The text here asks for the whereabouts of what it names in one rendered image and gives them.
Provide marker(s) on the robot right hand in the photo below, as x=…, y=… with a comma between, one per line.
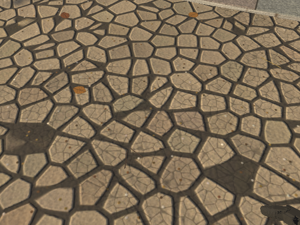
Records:
x=287, y=214

